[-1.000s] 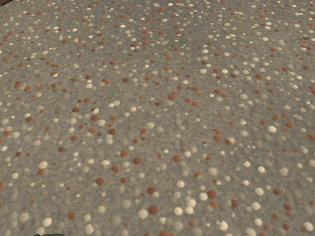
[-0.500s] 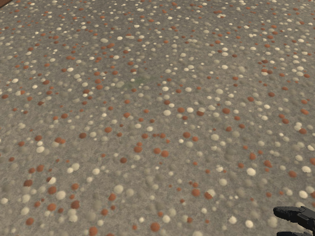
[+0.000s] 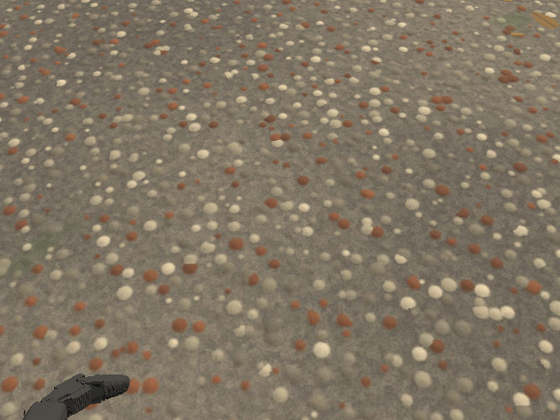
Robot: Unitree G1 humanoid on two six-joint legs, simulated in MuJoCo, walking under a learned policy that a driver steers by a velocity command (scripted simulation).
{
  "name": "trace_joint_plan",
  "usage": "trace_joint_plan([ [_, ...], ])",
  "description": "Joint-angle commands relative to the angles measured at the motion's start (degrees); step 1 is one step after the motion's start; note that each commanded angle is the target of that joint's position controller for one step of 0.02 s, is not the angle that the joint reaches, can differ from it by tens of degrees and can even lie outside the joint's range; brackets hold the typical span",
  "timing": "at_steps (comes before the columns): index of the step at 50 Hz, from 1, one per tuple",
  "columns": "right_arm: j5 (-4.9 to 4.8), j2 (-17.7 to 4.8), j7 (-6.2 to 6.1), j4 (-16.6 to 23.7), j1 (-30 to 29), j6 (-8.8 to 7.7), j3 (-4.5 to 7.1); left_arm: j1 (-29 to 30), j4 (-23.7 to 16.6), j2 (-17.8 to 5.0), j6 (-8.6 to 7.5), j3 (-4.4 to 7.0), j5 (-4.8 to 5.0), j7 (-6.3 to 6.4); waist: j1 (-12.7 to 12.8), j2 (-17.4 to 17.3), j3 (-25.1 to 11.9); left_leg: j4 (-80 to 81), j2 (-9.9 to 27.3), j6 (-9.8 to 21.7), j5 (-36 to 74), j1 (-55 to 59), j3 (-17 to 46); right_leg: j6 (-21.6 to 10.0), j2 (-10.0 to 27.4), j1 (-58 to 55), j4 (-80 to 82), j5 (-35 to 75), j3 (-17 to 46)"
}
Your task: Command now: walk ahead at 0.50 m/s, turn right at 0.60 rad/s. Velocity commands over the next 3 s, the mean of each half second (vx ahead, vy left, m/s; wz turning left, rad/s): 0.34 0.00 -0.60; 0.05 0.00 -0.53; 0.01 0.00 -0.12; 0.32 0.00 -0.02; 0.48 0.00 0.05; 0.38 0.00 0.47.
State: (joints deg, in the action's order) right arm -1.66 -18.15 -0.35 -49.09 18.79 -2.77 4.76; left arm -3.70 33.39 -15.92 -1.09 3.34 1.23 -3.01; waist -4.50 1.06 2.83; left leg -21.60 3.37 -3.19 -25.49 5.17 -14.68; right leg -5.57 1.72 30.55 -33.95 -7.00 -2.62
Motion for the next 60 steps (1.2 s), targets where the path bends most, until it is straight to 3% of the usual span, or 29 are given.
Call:
trace_joint_plan([
  [1,2.08,-6.02,-0.62,5.26,-1.27,-0.30,0.52,-23.06,2.05,-15.82,0.68,6.65,0.45,1.94,13.05,5.26,-14.84,-38.60,6.48,4.17,29.33,-23.70,1.65,-7.62,4.56,-40.66,2.57,1.92,12.89],
  [2,2.47,-1.45,-0.05,9.21,0.69,-2.11,-1.36,-19.07,-0.22,-19.99,-0.22,6.52,0.63,1.73,7.09,15.74,-22.26,-56.93,-5.92,1.54,-9.15,-45.27,11.22,-19.55,17.02,-53.83,12.88,-12.80,48.04],
  [3,0.30,-7.45,0.81,9.78,-5.60,-4.09,-0.17,-20.08,-0.62,-14.61,-1.19,5.05,0.16,1.21,11.64,7.08,-22.58,-59.70,-3.03,2.61,-6.19,-51.57,20.40,-17.46,17.18,-53.22,17.51,-16.12,48.44],
  [4,-1.06,-7.83,1.22,11.08,-8.91,-5.03,-0.21,-18.49,0.11,-12.03,-1.99,4.19,-0.21,1.18,10.96,5.54,-14.78,-56.85,-0.76,3.83,-1.32,-53.82,19.58,-15.06,15.25,-46.90,17.49,-12.69,40.06],
  [5,-0.04,-6.95,0.88,10.44,-8.84,-5.33,-0.45,-15.02,0.10,-10.52,-2.41,3.60,-0.16,1.15,7.94,-0.01,-9.81,-51.19,1.73,3.90,3.05,-50.55,19.66,-12.92,12.50,-37.77,17.44,-6.07,33.39],
  [6,1.47,-7.41,0.54,9.85,-8.57,-5.10,-0.07,-11.54,-0.38,-8.84,-2.53,3.06,-0.40,1.36,5.83,-0.12,-7.81,-46.21,3.27,3.38,5.45,-46.47,19.79,-11.74,10.45,-31.15,17.89,-0.13,28.77],
  [9,2.42,-6.56,0.62,9.56,-7.23,-3.20,0.07,-8.42,-1.06,-8.76,-2.72,2.76,-1.07,2.22,2.95,1.25,-5.26,-40.60,3.41,1.01,8.41,-40.64,18.57,-12.10,8.21,-21.11,20.20,13.85,23.59],
  [11,2.98,-5.18,0.25,10.26,-9.15,-2.37,-0.31,-9.06,-0.15,-10.36,-2.51,3.20,-1.23,3.18,2.81,0.53,-3.99,-34.85,1.71,-0.96,11.90,-39.32,17.14,-11.39,6.29,-16.74,18.94,25.86,18.46],
  [14,2.97,-2.64,0.43,11.58,-14.58,-2.10,-1.33,-10.59,1.28,-10.99,-1.17,3.57,-0.51,4.30,4.85,2.39,-4.53,-21.40,-1.99,-1.62,23.35,-34.14,15.79,-7.32,1.62,-13.23,15.60,27.46,13.50],
  [17,2.06,-3.06,1.12,12.86,-18.69,-1.91,-1.27,-13.50,2.82,-11.09,0.11,3.72,-0.13,4.86,6.87,3.78,-6.08,-13.20,-5.04,-1.15,29.30,-30.79,16.76,-5.02,1.90,-15.05,12.94,20.76,17.06],
  [21,2.26,-6.03,1.41,12.83,-16.41,-2.32,0.15,-11.89,2.49,-9.43,0.90,3.41,-0.25,5.42,4.86,6.05,-6.83,-6.82,-5.03,1.42,23.93,-29.07,19.78,-3.34,3.29,-21.52,4.20,16.23,25.37],
  [22,2.61,-6.16,1.24,12.25,-13.69,-2.74,0.39,-10.07,1.82,-8.59,0.98,3.12,-0.09,5.42,2.96,5.87,-7.52,-2.64,-4.22,2.66,28.69,-24.76,18.82,-1.82,1.42,-21.06,0.20,14.24,25.18],
  [23,3.60,-8.41,0.78,12.39,-10.81,-3.07,0.86,-10.59,0.78,-5.90,0.77,2.26,-0.67,5.30,2.40,2.08,-12.29,-2.80,2.26,5.70,42.81,-14.47,23.00,0.66,-2.35,-17.83,-8.97,7.40,22.42],
  [24,4.89,-10.55,0.23,13.07,-9.20,-2.55,0.85,-19.66,1.41,-2.54,0.68,1.31,-1.46,5.14,6.21,-11.40,-18.57,-6.33,17.06,14.17,67.74,2.17,36.97,4.70,-9.27,-5.24,-24.24,-28.81,16.36],
  [25,3.32,-10.04,0.45,11.94,-6.48,-1.27,1.32,-25.64,1.88,-7.30,0.68,1.69,-0.37,4.80,6.69,-18.70,-24.65,-4.01,25.55,21.86,56.62,7.47,52.52,7.05,-8.51,2.71,-35.86,-36.44,13.54],
  [26,2.49,-6.69,0.28,13.52,-8.79,-0.54,0.49,-22.36,3.10,-11.79,1.51,3.10,0.24,4.90,5.20,-10.95,-20.50,-1.97,21.89,20.47,43.74,3.33,49.03,9.07,-5.29,5.21,-41.28,-31.21,13.93],
  [27,2.66,-4.47,-0.06,13.98,-10.54,0.28,-0.20,-16.66,2.41,-12.98,2.65,3.60,0.33,5.24,4.01,-7.19,-15.32,-1.09,18.09,17.60,35.83,-1.65,40.80,10.16,-3.83,6.77,-42.47,-26.82,11.46],
  [30,3.27,-4.74,-0.80,13.76,-15.14,1.76,-0.46,-13.36,1.14,-9.43,4.93,3.15,0.32,5.69,5.67,-8.36,-6.65,4.55,10.75,14.91,25.15,-17.54,27.54,10.70,-0.97,1.59,-36.27,-20.53,7.57],
  [32,3.41,-5.09,-1.06,13.11,-14.86,1.91,-0.06,-13.42,0.90,-6.82,4.80,2.48,0.08,5.71,5.39,-9.98,-7.16,5.81,10.08,15.87,27.37,-17.78,23.25,10.63,-0.88,-0.76,-30.71,-19.50,5.20],
  [37,2.46,-7.30,-1.26,12.28,-15.47,2.66,1.01,-9.84,-0.56,-6.30,4.38,1.85,-0.50,4.58,4.19,-9.60,-10.17,6.56,13.72,17.36,27.72,-16.16,19.17,9.02,1.79,-6.56,-17.88,-14.30,3.59],
  [43,0.37,-7.82,-0.75,9.87,-14.85,3.72,1.26,-12.81,0.83,-7.30,4.54,2.78,-0.97,2.95,6.46,-8.50,-8.73,0.61,12.98,11.73,17.74,-19.97,14.35,3.52,-1.26,-19.63,3.08,-6.52,-0.34],
  [44,0.31,-5.65,-0.38,8.41,-12.11,3.87,0.70,-14.58,1.39,-8.80,4.50,3.33,-1.20,3.22,6.68,-4.02,-7.55,-5.29,10.39,7.37,12.22,-25.05,11.23,1.08,0.15,-24.78,9.62,-2.02,3.95],
  [45,2.83,-1.20,0.45,9.52,-10.43,3.72,-0.78,-15.04,0.40,-14.52,4.44,4.32,-1.51,4.25,4.34,13.97,-7.56,-23.19,2.53,0.76,-4.72,-37.66,4.50,-4.73,15.21,-31.61,14.29,12.10,24.21],
  [46,2.65,-4.16,-0.25,11.64,-15.20,3.48,0.26,-12.51,-1.27,-16.89,3.60,4.50,-3.12,4.10,6.86,14.67,-6.22,-34.16,-2.01,-0.49,-12.22,-43.12,11.05,-13.67,21.57,-22.91,16.43,12.37,30.69],
  [47,1.66,-6.33,-0.71,11.42,-17.42,3.64,1.02,-10.88,-0.96,-14.21,2.47,3.78,-3.78,3.85,7.45,9.42,-5.68,-39.61,-0.75,0.12,-8.39,-41.95,14.79,-12.55,18.05,-20.27,17.33,8.06,26.17],
  [49,1.68,-5.68,-1.32,8.49,-13.35,4.27,1.42,-5.51,-0.36,-9.89,1.15,2.37,-2.37,3.84,4.39,6.62,-5.82,-40.85,0.08,0.21,-0.04,-40.93,16.03,-6.62,12.20,-20.59,16.28,4.59,18.59],
  [52,1.74,-4.73,-1.32,7.08,-10.70,4.41,1.33,-3.55,0.42,-5.77,0.61,0.43,-2.35,4.34,2.97,7.10,-7.19,-41.46,-0.33,-1.53,6.33,-35.67,15.91,-6.15,9.67,-19.98,15.22,13.84,13.78],
  [56,1.65,-2.25,-0.87,7.51,-13.22,4.31,-0.13,-4.32,2.21,-6.39,0.85,0.55,-2.33,4.38,4.97,6.86,-6.78,-25.76,0.24,-1.87,5.71,-30.56,15.73,-6.45,9.32,-22.67,13.85,13.01,13.67],
  [60,1.27,-3.07,-0.60,6.98,-12.31,4.17,-0.38,-4.45,4.45,-6.57,1.32,0.46,-2.00,3.74,5.62,6.71,-5.59,-14.49,-0.53,-0.87,3.86,-24.20,14.71,-7.71,10.38,-21.37,12.85,11.01,17.28],
])
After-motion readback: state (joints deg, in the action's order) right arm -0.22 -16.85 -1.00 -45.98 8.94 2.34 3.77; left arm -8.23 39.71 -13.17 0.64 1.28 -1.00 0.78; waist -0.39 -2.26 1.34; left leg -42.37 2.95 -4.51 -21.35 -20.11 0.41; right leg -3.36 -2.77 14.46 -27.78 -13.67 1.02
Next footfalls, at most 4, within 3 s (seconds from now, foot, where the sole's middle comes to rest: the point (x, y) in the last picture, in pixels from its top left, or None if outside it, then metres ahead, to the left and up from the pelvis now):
0.46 left None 0.44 0.05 -0.76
0.88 right None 0.27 -0.16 -0.76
1.26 left None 0.39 0.04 -0.76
2.14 left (349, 307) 0.70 -0.19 -0.76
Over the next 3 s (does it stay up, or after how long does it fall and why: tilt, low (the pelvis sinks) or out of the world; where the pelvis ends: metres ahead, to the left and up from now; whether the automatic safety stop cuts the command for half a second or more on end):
stays up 0.83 -0.43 0.02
